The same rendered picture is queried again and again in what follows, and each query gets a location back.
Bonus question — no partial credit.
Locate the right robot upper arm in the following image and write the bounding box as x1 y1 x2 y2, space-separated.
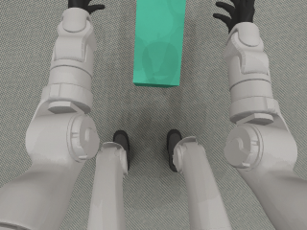
224 123 307 230

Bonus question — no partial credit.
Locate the robot right thigh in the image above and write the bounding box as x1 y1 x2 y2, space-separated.
175 142 232 230

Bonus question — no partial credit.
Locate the carton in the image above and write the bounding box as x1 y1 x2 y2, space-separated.
132 0 186 88

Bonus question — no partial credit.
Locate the robot right forearm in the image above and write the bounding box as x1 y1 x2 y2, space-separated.
223 22 292 135

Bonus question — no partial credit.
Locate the left robot upper arm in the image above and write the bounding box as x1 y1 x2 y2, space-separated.
0 112 100 230

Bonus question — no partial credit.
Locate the robot right hand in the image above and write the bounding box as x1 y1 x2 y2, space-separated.
213 0 255 34

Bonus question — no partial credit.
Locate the robot left hand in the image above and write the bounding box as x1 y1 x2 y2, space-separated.
67 0 106 14

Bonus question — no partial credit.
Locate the robot left forearm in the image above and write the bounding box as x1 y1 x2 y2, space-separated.
25 7 97 150

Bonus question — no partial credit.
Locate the left robot foot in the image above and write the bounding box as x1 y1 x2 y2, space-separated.
112 130 130 170

